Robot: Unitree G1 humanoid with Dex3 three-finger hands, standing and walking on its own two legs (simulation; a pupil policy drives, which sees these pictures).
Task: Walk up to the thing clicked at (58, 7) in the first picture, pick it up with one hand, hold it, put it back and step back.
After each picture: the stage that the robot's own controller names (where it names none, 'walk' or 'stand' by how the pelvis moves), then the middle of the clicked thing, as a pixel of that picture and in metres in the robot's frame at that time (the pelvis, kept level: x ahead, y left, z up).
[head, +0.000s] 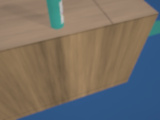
stand; (54, 3) +0.71 +0.15 +0.10
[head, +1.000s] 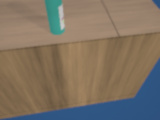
rise first; (54, 7) +0.63 +0.16 +0.12
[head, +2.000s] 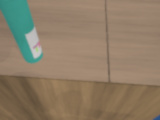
rise first; (24, 31) +0.43 +0.22 +0.14
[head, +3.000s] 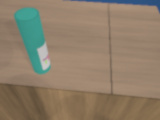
stand; (35, 45) +0.43 +0.19 +0.10
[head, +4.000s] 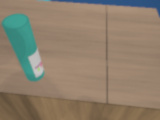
stand; (27, 52) +0.40 +0.21 +0.10
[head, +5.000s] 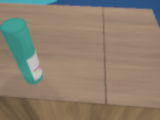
stand; (25, 55) +0.39 +0.22 +0.10
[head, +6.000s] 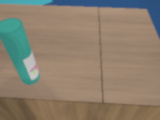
stand; (22, 56) +0.39 +0.23 +0.10
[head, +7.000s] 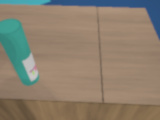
stand; (21, 57) +0.39 +0.23 +0.10
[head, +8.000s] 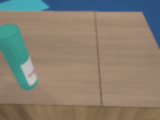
rise first; (19, 61) +0.37 +0.24 +0.10
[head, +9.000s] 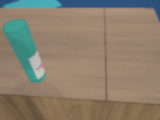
go down; (28, 55) +0.40 +0.24 +0.10
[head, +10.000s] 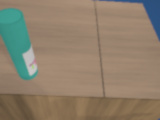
go down; (20, 49) +0.40 +0.21 +0.11
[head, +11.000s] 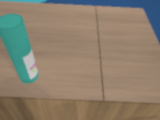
go down; (21, 53) +0.40 +0.22 +0.11
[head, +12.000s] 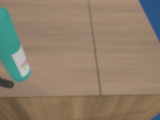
close in; (10, 50) +0.39 +0.23 +0.12
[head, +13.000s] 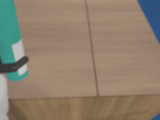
lift; (9, 44) +0.41 +0.23 +0.13
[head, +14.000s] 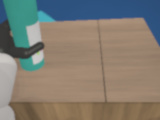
lift; (25, 26) +0.34 +0.16 +0.29
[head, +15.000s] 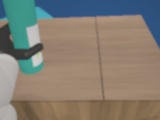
hold; (24, 29) +0.35 +0.17 +0.27
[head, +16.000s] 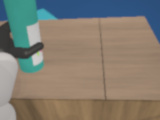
hold; (25, 27) +0.34 +0.17 +0.28
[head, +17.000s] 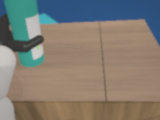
crouch; (24, 19) +0.34 +0.16 +0.32
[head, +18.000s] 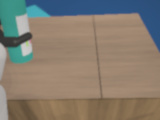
crouch; (14, 19) +0.40 +0.20 +0.27
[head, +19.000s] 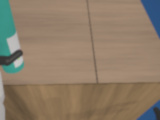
lower; (4, 37) +0.43 +0.23 +0.14
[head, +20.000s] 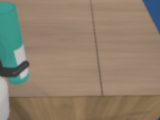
lower; (11, 48) +0.38 +0.23 +0.14
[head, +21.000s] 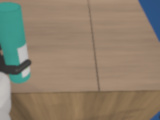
lower; (14, 47) +0.40 +0.22 +0.13
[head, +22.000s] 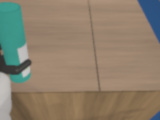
lower; (14, 47) +0.40 +0.22 +0.13
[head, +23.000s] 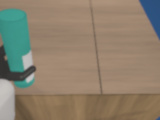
loosen; (19, 53) +0.38 +0.21 +0.13
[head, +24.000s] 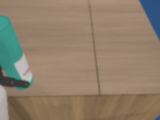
withdraw; (12, 58) +0.36 +0.22 +0.13
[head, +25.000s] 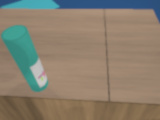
sink last; (29, 63) +0.36 +0.22 +0.11
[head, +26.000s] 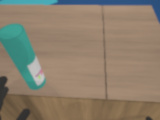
stand; (26, 61) +0.36 +0.22 +0.10
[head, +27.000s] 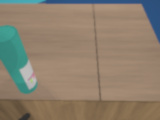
stand; (18, 64) +0.35 +0.23 +0.10
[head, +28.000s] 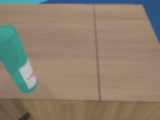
stand; (17, 64) +0.35 +0.23 +0.10
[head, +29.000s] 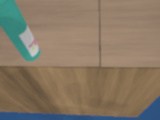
walk; (18, 31) +0.45 +0.23 +0.12
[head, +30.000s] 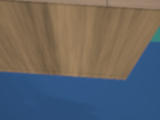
walk; out of the picture +0.79 +0.14 +0.13
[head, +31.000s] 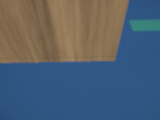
stand; out of the picture +1.11 +0.29 +0.12
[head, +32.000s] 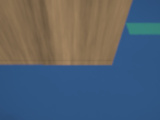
stand; out of the picture +1.05 +0.24 +0.11
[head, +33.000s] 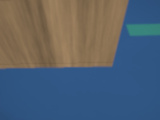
stand; out of the picture +1.06 +0.26 +0.10
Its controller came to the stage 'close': yes
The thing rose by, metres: 0.21
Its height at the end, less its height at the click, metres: +0.00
